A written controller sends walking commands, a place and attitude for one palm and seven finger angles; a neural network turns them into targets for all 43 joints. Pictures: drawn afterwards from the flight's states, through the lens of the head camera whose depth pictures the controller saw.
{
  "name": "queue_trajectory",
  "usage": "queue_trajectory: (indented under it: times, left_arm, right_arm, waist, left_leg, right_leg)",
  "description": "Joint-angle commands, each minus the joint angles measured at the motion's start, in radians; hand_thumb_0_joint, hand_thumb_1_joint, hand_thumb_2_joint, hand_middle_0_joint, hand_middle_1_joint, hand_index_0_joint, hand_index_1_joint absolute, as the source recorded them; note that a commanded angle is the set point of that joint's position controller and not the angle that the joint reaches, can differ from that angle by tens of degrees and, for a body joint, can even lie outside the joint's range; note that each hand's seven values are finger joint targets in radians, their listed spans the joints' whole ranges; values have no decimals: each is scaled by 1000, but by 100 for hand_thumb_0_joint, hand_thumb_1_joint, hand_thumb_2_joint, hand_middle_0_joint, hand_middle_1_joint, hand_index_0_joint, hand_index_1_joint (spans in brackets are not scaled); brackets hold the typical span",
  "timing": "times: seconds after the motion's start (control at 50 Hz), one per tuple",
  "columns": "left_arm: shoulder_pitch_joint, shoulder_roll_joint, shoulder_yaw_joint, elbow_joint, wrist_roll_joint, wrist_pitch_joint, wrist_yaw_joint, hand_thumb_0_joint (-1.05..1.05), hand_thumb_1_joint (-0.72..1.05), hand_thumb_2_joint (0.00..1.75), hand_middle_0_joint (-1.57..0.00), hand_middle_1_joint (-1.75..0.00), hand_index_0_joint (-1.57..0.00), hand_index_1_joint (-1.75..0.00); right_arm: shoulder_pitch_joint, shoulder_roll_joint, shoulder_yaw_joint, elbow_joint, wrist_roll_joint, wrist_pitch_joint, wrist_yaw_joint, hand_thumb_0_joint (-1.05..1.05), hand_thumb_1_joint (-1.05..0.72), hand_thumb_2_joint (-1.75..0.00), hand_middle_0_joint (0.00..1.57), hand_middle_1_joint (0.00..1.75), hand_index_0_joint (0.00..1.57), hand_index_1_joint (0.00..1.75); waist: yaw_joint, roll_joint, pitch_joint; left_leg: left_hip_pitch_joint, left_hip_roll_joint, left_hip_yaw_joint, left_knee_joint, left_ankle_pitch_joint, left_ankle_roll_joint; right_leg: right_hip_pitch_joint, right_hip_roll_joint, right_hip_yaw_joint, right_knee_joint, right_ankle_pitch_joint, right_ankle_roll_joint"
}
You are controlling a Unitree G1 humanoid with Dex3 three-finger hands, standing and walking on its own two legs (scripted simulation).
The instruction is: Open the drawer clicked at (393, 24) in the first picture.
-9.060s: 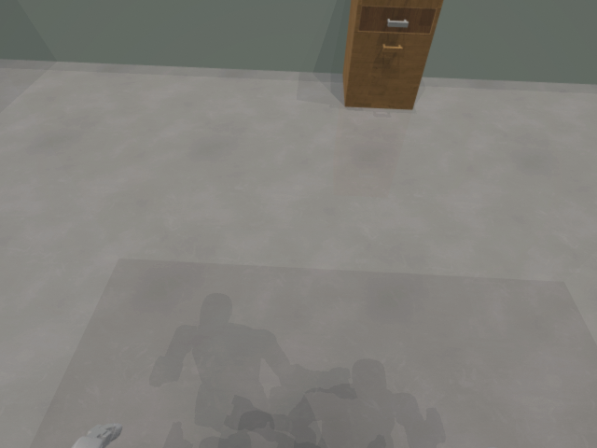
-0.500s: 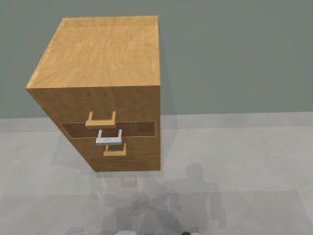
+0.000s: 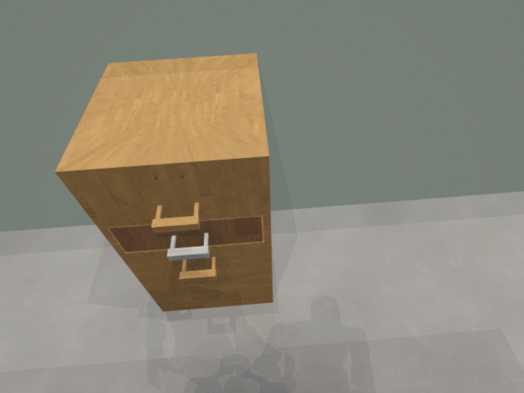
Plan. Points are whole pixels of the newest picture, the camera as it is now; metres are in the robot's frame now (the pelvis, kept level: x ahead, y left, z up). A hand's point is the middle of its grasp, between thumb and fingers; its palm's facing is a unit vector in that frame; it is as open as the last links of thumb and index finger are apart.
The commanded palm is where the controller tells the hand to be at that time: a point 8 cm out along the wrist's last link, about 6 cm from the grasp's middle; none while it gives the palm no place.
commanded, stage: come to a stop and stand still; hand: left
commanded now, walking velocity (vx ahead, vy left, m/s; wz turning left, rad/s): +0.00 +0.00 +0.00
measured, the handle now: (189, 245) +0.49 +0.23 -0.25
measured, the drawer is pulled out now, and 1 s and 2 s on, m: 0.00 0.00 0.00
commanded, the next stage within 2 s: look again from close up in 0.34 s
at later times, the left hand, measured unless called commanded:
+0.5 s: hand out of the picture -0.03 +0.14 -0.17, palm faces +0.03 -0.98 -0.20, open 7.3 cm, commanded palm none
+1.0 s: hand out of the picture -0.02 +0.19 -0.18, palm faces +0.04 -0.98 -0.19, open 7.4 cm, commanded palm none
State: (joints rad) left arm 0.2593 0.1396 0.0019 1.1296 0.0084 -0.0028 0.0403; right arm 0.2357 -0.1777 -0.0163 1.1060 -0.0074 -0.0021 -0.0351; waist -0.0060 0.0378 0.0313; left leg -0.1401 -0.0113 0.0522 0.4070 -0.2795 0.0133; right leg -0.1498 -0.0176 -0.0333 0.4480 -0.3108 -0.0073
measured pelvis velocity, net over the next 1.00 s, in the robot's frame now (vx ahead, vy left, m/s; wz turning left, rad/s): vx -0.04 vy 0.01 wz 0.01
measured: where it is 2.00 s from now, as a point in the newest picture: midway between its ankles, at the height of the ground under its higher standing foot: outside the picture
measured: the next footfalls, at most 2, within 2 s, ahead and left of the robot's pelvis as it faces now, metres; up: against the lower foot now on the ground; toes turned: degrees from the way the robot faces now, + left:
none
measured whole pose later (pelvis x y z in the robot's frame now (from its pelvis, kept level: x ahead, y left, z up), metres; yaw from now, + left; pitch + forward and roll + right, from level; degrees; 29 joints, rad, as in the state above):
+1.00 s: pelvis -0.04 +0.01 +0.00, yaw +1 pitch -2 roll -1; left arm 0.30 0.17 -0.01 1.04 0.01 -0.01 0.04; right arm 0.24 -0.17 0.01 1.05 -0.02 0.00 -0.02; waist 0.01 -0.01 0.01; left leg -0.18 -0.01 0.04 0.48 -0.27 0.03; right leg -0.15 -0.02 -0.05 0.44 -0.26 0.01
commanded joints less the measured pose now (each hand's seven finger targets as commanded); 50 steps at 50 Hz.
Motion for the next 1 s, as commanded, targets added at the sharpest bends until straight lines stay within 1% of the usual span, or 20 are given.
queue_trajectory:
  times: [0.0,0.08,0.18,0.24,0.4,0.42,0.44,0.46,0.48,0.5,0.52,0.54,0.58,0.6,0.62,0.66,0.72,0.78,0.86,0.98]
  left_arm:
    - [42,107,13,-23,-5,-11,8,0,90,90,-20,-30,-20,-30]
    - [52,102,11,-12,-6,-6,7,0,90,90,-20,-30,-20,-30]
    - [56,99,12,-11,-8,-5,4,0,90,90,-20,-30,-20,-30]
    - [61,97,12,-10,-8,-5,3,0,90,90,-20,-30,-20,-30]
    - [83,87,11,-4,-9,-17,4,0,90,90,-20,-30,-20,-30]
    - [67,232,0,-91,11,-41,-3,0,90,90,-20,-30,-20,-30]
    - [77,167,23,-89,2,-47,6,0,90,90,-20,-30,-20,-30]
    - [71,192,40,-93,9,-54,6,0,90,90,-20,-30,-20,-30]
    - [84,172,29,-94,5,-57,6,0,90,90,-20,-30,-20,-30]
    - [100,153,26,-95,6,-57,7,0,90,90,-20,-30,-20,-30]
    - [110,140,15,-95,1,-51,9,0,90,90,-20,-30,-20,-30]
    - [113,139,18,-94,2,-50,10,0,90,90,-20,-30,-20,-30]
    - [102,153,24,-105,3,-48,11,0,90,90,-20,-30,-20,-30]
    - [100,151,24,-109,2,-47,11,0,90,90,-20,-30,-20,-30]
    - [111,134,15,-111,2,-42,11,0,90,90,-20,-30,-20,-30]
    - [110,136,16,-113,-1,-38,11,0,90,90,-20,-30,-20,-30]
    - [106,133,8,-120,1,-28,9,0,90,90,-20,-30,-20,-30]
    - [101,136,6,-119,0,-23,6,0,90,90,-20,-30,-20,-30]
    - [90,134,2,-121,2,-18,3,0,90,90,-20,-30,-20,-30]
    - [97,121,1,-110,3,-14,1,0,90,90,-20,-30,-20,-30]
  right_arm:
    - [76,-73,-2,6,2,-13,-9,0,-90,-90,20,30,20,30]
    - [82,-53,9,28,1,-9,-9,0,-90,-90,20,30,20,30]
    - [101,-41,13,40,0,-5,-9,0,-90,-90,20,30,20,30]
    - [110,-37,14,42,1,-4,-9,0,-90,-90,20,30,20,30]
    - [131,-37,12,46,0,-12,-12,0,-90,-90,20,30,20,30]
    - [101,-128,-3,-76,-10,-14,7,0,-90,-90,20,30,20,30]
    - [73,-117,-8,-98,-20,-26,3,0,-90,-90,20,30,20,30]
    - [83,-107,-21,-92,-23,-32,-7,0,-90,-90,20,30,20,30]
    - [107,-82,-13,-91,-18,-34,-10,0,-90,-90,20,30,20,30]
    - [121,-63,-9,-91,-15,-32,-10,0,-90,-90,20,30,20,30]
    - [135,-41,2,-92,-17,-24,-5,0,-90,-90,20,30,20,30]
    - [132,-51,-4,-90,-14,-21,-4,0,-90,-90,20,30,20,30]
    - [117,-75,-12,-97,-10,-17,-4,0,-90,-90,20,30,20,30]
    - [110,-78,-12,-96,-9,-17,-4,0,-90,-90,20,30,20,30]
    - [118,-60,-3,-93,-11,-15,-1,0,-90,-90,20,30,20,30]
    - [102,-75,-5,-89,-9,-15,-1,0,-90,-90,20,30,20,30]
    - [79,-87,-1,-94,-9,-11,0,0,-90,-90,20,30,20,30]
    - [58,-97,1,-97,-9,-9,2,0,-90,-90,20,30,20,30]
    - [48,-106,4,-93,-9,-9,6,0,-90,-90,20,30,20,30]
    - [52,-110,5,-81,-8,-13,8,0,-90,-90,20,30,20,30]
  waist:
    - [-1,-122,-27]
    - [7,-53,43]
    - [8,-20,77]
    - [6,-28,77]
    - [3,-51,10]
    - [-15,-91,112]
    - [0,-36,50]
    - [-16,-16,-26]
    - [-9,-41,-72]
    - [-10,-83,-90]
    - [-13,-173,-86]
    - [-8,-193,-58]
    - [-10,-163,-10]
    - [-11,-125,-4]
    - [-8,-93,-16]
    - [-5,-52,-4]
    - [3,6,19]
    - [5,-17,38]
    - [6,-12,53]
    - [9,-32,44]
  left_leg:
    - [54,119,-83,-41,356,3]
    - [20,115,-84,-67,264,4]
    - [-6,111,-86,-82,187,0]
    - [-10,111,-84,-85,158,-1]
    - [29,116,-81,-69,221,-4]
    - [-49,74,-121,-9,211,-12]
    - [-89,93,-90,42,115,-2]
    - [-89,74,-96,66,143,7]
    - [-81,68,-87,80,138,5]
    - [-90,58,-74,99,122,-2]
    - [-101,52,-60,105,96,2]
    - [-111,52,-54,114,71,3]
    - [-119,62,-58,99,86,7]
    - [-106,68,-62,81,118,7]
    - [-86,71,-62,68,168,10]
    - [-74,87,-72,60,230,9]
    - [-63,99,-85,44,272,13]
    - [-77,103,-94,21,221,13]
    - [-92,105,-105,-13,164,15]
    - [-100,108,-123,-56,117,22]
  right_leg:
    - [17,-107,83,-61,426,-20]
    - [-8,-100,91,-103,308,-23]
    - [-23,-90,98,-135,213,-26]
    - [-28,-87,99,-147,176,-26]
    - [2,-92,96,-129,279,-31]
    - [-59,-70,92,-107,215,-40]
    - [-67,-108,133,-88,154,-48]
    - [-11,-128,162,-82,299,-67]
    - [30,-147,159,-82,368,-71]
    - [42,-156,168,-83,420,-71]
    - [58,-156,165,-78,469,-66]
    - [43,-164,160,-88,467,-60]
    - [21,-156,144,-78,496,-61]
    - [15,-143,134,-64,501,-61]
    - [25,-123,120,-48,508,-54]
    - [13,-105,94,-35,467,-44]
    - [-14,-87,87,-42,364,-38]
    - [-27,-85,88,-63,270,-31]
    - [-36,-79,84,-81,175,-21]
    - [-24,-78,72,-86,138,-7]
